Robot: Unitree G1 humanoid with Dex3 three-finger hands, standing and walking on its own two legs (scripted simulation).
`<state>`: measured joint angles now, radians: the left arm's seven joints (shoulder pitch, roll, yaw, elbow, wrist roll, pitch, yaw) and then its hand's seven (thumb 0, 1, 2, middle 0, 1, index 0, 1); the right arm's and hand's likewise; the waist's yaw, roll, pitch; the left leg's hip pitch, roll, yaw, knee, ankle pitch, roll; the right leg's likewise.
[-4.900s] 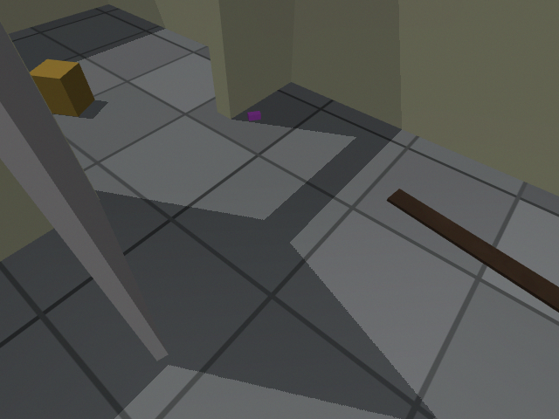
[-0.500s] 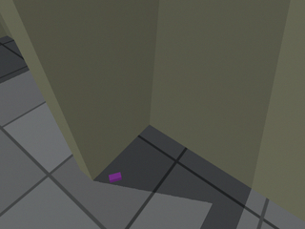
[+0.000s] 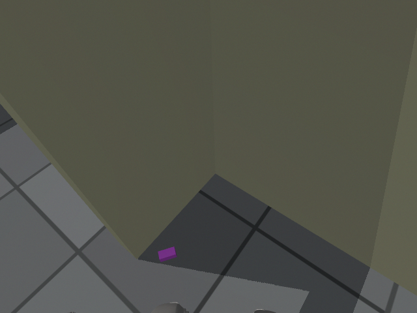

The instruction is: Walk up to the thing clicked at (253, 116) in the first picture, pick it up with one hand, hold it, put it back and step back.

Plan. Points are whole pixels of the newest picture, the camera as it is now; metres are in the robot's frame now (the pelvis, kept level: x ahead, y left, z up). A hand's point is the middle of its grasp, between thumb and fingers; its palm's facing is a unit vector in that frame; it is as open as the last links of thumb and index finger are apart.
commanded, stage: walk up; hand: left
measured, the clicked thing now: (167, 254) +0.47 +0.23 -0.74
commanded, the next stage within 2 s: stand in 1.40 s
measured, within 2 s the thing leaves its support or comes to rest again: neither
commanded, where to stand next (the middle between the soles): +0.08 +0.01 m, yaw -1 degrees
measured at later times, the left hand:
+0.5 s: hand out of the picture +0.11 +0.28 -0.14, palm faces +0.01 -0.94 -0.34, open 7.4 cm
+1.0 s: hand out of the picture +0.13 +0.27 -0.13, palm faces +0.00 -0.94 -0.34, open 7.4 cm
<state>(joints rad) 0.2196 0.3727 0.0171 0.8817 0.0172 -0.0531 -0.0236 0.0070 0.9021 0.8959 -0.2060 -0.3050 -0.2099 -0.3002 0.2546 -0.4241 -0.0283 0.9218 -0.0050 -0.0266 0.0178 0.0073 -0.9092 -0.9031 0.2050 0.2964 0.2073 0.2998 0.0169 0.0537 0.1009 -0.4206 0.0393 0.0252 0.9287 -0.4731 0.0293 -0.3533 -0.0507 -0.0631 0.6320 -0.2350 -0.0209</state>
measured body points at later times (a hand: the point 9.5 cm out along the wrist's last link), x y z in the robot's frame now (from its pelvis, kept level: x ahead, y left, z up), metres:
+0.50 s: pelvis +0.04 +0.02 +0.02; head +0.05 +0.03 +0.47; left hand +0.11 +0.33 -0.12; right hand +0.16 -0.28 -0.11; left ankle +0.06 +0.14 -0.72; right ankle +0.07 -0.12 -0.72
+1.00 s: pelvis +0.05 +0.02 +0.03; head +0.06 +0.02 +0.47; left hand +0.13 +0.32 -0.11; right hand +0.13 -0.28 -0.11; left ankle +0.06 +0.14 -0.72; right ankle +0.07 -0.12 -0.72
